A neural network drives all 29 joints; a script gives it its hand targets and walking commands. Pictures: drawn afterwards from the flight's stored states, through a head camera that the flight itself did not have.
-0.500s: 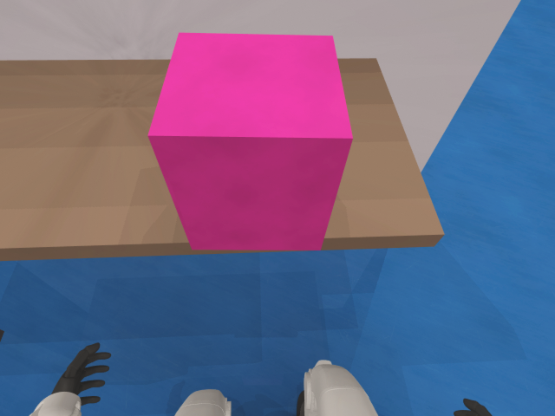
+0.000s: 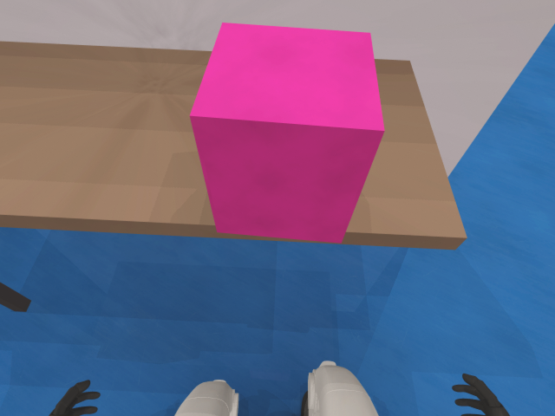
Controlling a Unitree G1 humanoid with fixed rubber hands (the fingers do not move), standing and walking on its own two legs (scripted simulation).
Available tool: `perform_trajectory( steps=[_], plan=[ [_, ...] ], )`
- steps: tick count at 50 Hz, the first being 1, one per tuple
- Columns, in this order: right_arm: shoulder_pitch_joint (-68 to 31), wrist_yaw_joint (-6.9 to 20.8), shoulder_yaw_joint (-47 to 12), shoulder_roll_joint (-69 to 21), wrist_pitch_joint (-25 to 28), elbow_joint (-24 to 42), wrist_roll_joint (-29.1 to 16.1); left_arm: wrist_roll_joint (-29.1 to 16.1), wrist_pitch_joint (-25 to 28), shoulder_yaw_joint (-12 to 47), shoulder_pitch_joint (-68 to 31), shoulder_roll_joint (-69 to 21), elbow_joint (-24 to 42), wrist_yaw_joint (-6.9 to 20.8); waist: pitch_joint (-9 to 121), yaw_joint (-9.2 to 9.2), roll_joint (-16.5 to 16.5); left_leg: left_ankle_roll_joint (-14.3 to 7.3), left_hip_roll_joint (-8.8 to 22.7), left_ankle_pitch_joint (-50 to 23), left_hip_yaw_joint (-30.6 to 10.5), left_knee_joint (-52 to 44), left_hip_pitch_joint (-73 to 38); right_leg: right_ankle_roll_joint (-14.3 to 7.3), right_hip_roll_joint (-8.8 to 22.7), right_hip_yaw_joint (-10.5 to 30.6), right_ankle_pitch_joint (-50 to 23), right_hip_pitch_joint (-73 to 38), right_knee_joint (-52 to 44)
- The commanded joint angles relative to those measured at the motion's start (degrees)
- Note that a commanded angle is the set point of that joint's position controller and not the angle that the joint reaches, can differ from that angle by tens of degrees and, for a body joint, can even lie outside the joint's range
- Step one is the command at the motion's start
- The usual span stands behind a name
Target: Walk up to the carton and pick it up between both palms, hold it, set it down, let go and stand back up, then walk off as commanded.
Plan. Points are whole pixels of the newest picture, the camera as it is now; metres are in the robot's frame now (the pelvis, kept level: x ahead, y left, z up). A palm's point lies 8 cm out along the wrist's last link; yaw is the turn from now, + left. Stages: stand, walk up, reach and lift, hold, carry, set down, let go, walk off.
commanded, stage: walk up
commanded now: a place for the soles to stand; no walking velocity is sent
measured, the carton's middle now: (286, 141) +0.47 -0.01 +0.09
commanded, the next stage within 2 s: stand in 1.20 s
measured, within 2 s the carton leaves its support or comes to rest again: neither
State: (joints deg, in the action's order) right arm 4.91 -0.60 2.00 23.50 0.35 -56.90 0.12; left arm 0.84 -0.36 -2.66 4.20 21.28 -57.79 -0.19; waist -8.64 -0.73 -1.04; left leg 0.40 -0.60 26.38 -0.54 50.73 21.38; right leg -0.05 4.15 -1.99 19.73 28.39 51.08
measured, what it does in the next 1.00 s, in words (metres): rises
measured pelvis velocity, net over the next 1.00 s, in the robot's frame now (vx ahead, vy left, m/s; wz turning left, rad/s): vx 0.04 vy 0.01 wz -0.01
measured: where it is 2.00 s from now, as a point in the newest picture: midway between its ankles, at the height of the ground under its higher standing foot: outside the picture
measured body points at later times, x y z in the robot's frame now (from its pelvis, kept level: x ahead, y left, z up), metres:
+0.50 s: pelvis +0.02 +0.00 +0.04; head +0.03 +0.00 +0.49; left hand +0.12 +0.30 -0.09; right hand +0.08 -0.31 -0.09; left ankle +0.01 +0.13 -0.69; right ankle +0.08 -0.12 -0.69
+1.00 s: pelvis +0.04 +0.01 +0.05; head +0.05 +0.01 +0.50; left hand +0.15 +0.30 -0.08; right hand +0.14 -0.29 -0.08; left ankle +0.01 +0.13 -0.69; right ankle +0.08 -0.12 -0.69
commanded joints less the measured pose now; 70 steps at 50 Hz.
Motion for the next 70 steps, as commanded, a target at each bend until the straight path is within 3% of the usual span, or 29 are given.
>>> perform_trajectory(
  steps=[1,2,3,5,6,7,8,9,13,17,30,70],
  plan=[
    [0.2,-0.2,4.0,17.0,1.0,2.1,0.7,-0.5,0.5,-3.3,-3.7,13.7,3.9,-0.6,9.3,0.52,6.0,-12.0,14.8,-3.3,-22.1,-24.3,4.5,-1.7,-2.8,2.4,6.2,-6.0,-3.2],
    [-1.4,-0.4,3.3,16.3,1.8,2.7,1.0,-0.3,0.7,-3.3,-0.4,12.8,2.7,-0.3,11.2,-0.74,5.2,-13.1,15.9,3.5,-23.8,-25.9,6.2,-2.0,-2.6,3.2,9.1,-10.7,-2.6],
    [-3.7,-0.5,3.0,15.6,2.0,2.9,1.0,-0.3,0.9,-3.4,0.7,12.5,1.8,0.1,9.9,-1.82,4.0,-12.1,14.5,7.2,-21.1,-26.2,8.8,-2.2,-2.4,3.2,7.6,-13.3,-4.4],
    [-5.9,-0.6,2.2,14.1,2.1,2.7,1.0,-0.1,1.5,-3.2,2.0,11.8,0.7,0.6,8.5,-2.54,4.1,-7.9,10.2,7.6,-13.9,-24.3,11.0,-3.0,-1.1,4.8,3.9,-17.7,-13.3],
    [-4.7,-0.4,1.8,12.8,2.0,1.8,0.8,0.1,1.8,-3.1,1.1,12.6,1.0,0.6,8.1,-1.78,2.3,-5.4,7.4,7.8,-10.2,-22.7,10.6,-3.9,1.6,9.8,6.7,-17.5,-20.4],
    [-2.6,-0.3,1.7,11.7,1.7,0.6,0.5,0.3,2.0,-3.1,-0.7,14.0,1.3,0.6,7.7,-0.27,0.5,-3.8,5.2,8.2,-7.3,-20.7,7.2,-4.7,4.4,15.4,14.8,-13.3,-25.5],
    [-1.1,-0.1,1.7,11.4,1.5,-0.4,0.3,0.3,2.0,-3.0,-2.1,15.1,1.3,0.5,6.5,0.67,-0.1,-3.4,4.3,7.6,-5.6,-19.6,3.3,-4.9,5.9,17.6,21.1,-8.5,-29.7],
    [-0.3,0.1,1.7,11.1,1.4,-1.3,0.2,0.3,2.0,-2.7,-3.1,15.2,0.9,0.4,5.9,1.14,0.0,-3.4,4.0,6.3,-5.0,-20.1,0.2,-4.8,6.1,17.6,22.2,-6.1,-31.6],
    [0.2,0.5,1.4,10.5,2.0,-3.2,0.1,-0.1,2.3,-1.8,-4.3,13.4,-0.5,0.6,7.6,1.10,-0.1,-4.2,5.3,1.6,-6.9,-25.4,-3.2,-2.5,3.8,12.3,11.6,-9.9,-31.0],
    [-0.1,0.4,0.7,9.8,2.4,-4.6,0.0,-0.5,2.6,-1.1,-4.4,12.2,-1.9,0.6,9.4,0.50,-1.3,-3.4,5.6,-4.9,-6.1,-28.0,-4.8,-2.3,4.4,11.1,4.3,-15.4,-32.6],
    [-1.9,0.0,0.0,9.8,2.8,-6.6,-0.1,-1.4,2.6,0.4,-5.9,10.5,-4.2,0.2,12.1,-0.08,0.9,-1.7,7.7,-26.2,-5.1,-32.0,-10.8,-1.1,4.0,5.5,-18.8,-23.8,-30.6],
    [-1.8,-0.1,0.2,9.1,1.4,-5.2,0.3,-0.7,2.0,0.4,-4.7,9.9,-4.2,-0.1,10.8,0.13,0.7,-1.1,7.8,-24.7,-4.8,-34.3,-14.0,-0.9,3.9,5.6,-20.7,-24.6,-32.5]
  ],
)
